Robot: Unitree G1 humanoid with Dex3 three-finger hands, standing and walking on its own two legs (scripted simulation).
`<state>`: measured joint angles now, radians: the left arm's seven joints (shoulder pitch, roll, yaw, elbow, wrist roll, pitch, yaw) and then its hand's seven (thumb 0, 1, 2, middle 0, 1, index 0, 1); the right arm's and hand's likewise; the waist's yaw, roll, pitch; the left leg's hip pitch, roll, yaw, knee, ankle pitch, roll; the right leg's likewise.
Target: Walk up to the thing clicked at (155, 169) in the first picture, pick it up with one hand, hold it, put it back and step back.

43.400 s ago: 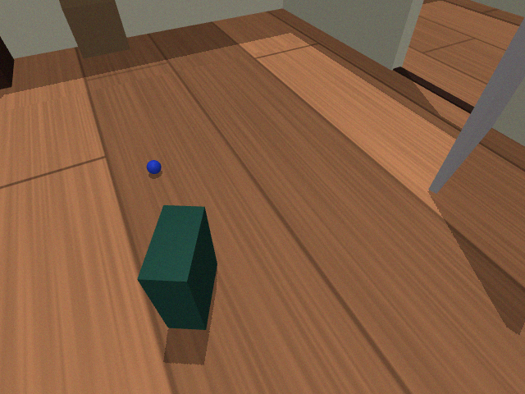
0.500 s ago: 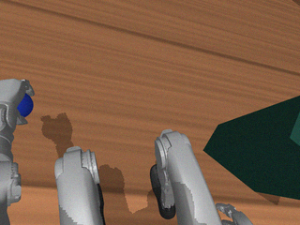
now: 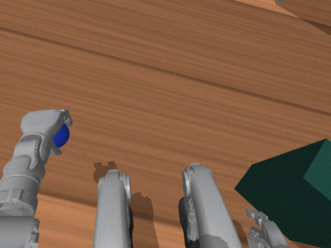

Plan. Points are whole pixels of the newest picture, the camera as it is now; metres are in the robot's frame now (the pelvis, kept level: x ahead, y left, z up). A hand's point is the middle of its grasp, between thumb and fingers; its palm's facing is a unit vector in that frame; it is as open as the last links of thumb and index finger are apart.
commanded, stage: lift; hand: left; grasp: from above
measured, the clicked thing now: (53, 134) +0.42 +0.29 -0.12
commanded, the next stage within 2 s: hold in 0.96 s
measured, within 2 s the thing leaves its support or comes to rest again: neither
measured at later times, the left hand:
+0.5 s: hand (15, 125) +0.36 +0.25 +0.10, palm faces -0.46 -0.10 -0.88, open 9.7 cm
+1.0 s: hand out of the picture +0.37 +0.23 +0.19, palm faces -0.44 -0.11 -0.89, open 9.7 cm
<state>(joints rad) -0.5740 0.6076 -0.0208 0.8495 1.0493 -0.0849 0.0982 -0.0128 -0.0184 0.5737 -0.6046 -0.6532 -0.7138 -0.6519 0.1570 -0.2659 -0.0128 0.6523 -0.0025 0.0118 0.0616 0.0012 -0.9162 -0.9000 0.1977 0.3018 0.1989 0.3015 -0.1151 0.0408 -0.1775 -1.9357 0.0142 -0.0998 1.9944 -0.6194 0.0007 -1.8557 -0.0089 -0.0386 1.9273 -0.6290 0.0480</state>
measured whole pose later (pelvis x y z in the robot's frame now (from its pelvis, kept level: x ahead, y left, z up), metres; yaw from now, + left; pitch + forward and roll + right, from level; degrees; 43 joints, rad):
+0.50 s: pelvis +0.03 +0.00 +0.18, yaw +2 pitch +19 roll -3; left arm -0.35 0.47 -0.12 0.77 0.99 0.00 0.09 0.00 -0.02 0.61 -0.58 -0.68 -0.69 -0.68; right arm 0.21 -0.24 -0.02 0.71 0.04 -0.01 -0.05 0.00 -0.91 -0.90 0.20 0.30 0.20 0.30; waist -0.08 0.04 -0.15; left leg -1.17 0.04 -0.04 1.35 -0.51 -0.01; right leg -1.13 0.00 -0.01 1.30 -0.50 0.03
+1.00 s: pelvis +0.07 -0.01 +0.27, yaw +3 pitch +10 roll -1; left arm -0.34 0.37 -0.18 0.87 0.99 0.03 0.15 0.00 -0.02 0.63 -0.57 -0.69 -0.68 -0.69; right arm 0.26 -0.25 -0.04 0.75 0.03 -0.01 -0.04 0.00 -0.91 -0.90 0.20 0.30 0.20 0.30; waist -0.06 0.03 -0.09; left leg -0.67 0.04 0.00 0.87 -0.38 -0.01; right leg -0.65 -0.01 0.01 0.84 -0.37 0.03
